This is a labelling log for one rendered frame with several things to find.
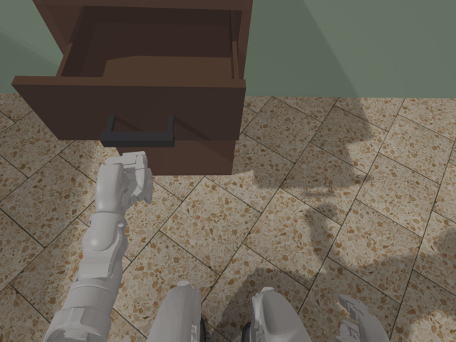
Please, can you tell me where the cabinet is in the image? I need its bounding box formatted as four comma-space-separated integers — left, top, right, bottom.
32, 0, 253, 176

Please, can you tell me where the robot left hand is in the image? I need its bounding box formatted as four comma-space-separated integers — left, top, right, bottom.
95, 151, 154, 217

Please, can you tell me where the robot right hand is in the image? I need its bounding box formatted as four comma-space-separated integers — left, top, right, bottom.
336, 294, 390, 342

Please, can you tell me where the robot left forearm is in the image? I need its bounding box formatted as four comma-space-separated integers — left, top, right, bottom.
42, 211, 128, 342

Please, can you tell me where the handle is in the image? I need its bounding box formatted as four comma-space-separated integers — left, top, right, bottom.
100, 115, 175, 147

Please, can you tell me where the drawer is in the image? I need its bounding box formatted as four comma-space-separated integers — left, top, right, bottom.
11, 6, 246, 140

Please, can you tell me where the right robot shin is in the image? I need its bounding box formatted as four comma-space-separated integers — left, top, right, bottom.
249, 287, 275, 342

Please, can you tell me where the robot left thigh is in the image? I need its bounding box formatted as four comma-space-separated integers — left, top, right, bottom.
146, 286, 201, 342

